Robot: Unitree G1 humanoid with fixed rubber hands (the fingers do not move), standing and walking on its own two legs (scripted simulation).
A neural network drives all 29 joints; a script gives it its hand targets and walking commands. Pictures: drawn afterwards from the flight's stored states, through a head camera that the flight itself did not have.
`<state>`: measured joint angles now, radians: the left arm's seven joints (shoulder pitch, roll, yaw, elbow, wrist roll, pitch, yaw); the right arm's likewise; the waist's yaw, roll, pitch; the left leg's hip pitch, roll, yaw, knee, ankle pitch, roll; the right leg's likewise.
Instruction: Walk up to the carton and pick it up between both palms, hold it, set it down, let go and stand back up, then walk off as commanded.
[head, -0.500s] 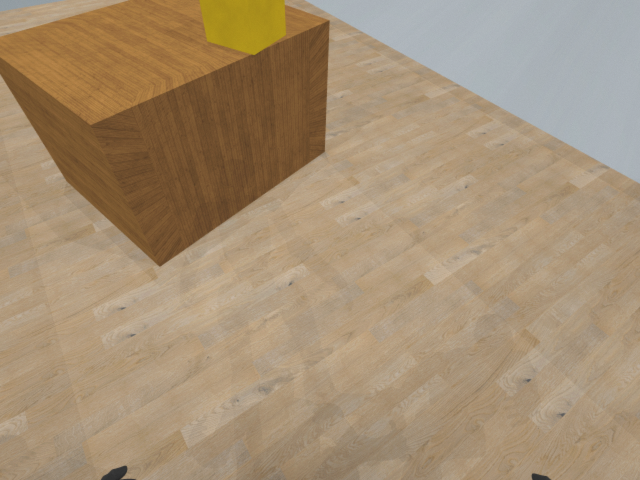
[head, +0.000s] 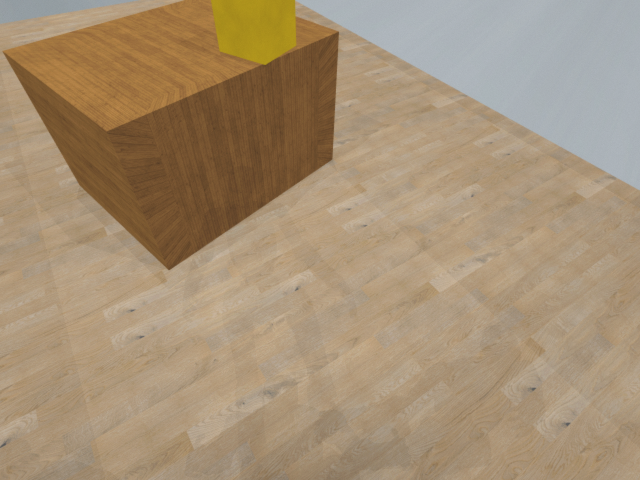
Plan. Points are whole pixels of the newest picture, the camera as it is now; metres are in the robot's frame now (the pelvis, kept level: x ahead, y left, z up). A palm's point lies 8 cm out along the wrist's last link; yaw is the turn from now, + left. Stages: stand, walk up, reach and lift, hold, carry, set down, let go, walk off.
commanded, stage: stand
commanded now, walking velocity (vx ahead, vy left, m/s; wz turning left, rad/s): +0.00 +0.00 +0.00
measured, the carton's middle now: (255, 12) +1.58 +0.22 -0.01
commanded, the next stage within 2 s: none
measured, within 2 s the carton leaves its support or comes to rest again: neither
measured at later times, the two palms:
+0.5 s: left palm out of the picture +0.09 +0.30 -0.12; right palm out of the picture +0.09 -0.30 -0.11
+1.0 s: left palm out of the picture +0.09 +0.29 -0.11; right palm out of the picture +0.09 -0.30 -0.11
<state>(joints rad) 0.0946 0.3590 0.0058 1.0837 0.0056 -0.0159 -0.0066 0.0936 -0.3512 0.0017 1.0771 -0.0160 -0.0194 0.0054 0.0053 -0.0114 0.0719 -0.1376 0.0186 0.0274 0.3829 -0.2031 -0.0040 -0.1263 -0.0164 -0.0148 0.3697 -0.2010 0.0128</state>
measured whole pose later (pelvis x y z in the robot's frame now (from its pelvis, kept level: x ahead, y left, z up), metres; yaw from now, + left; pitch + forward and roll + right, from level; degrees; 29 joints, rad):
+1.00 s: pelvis +0.01 -0.01 +0.00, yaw +1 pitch -2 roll +0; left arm 0.09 0.36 0.01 1.09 0.00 -0.01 0.00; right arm 0.10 -0.35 0.00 1.10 -0.01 -0.01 0.00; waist 0.00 -0.01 0.06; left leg -0.11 0.02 0.02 0.34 -0.19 -0.01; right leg -0.09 -0.02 -0.03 0.33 -0.20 0.01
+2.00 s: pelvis +0.01 -0.01 +0.00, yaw +0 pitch -2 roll +0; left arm 0.10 0.36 0.00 1.08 0.01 -0.01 0.00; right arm 0.10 -0.35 0.00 1.10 -0.01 -0.01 0.00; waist 0.00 -0.01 0.06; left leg -0.10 0.03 0.02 0.32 -0.18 -0.02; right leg -0.09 -0.02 -0.03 0.33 -0.19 0.01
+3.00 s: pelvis +0.10 +0.04 -0.03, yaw +14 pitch -3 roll +1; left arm 0.18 0.49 0.11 0.84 0.06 0.03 -0.10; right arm 0.30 -0.45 -0.09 0.89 -0.01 -0.06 0.02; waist 0.01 -0.14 0.08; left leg -0.31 0.02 0.08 0.67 -0.31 0.02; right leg -0.39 -0.05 -0.01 1.17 -0.47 -0.03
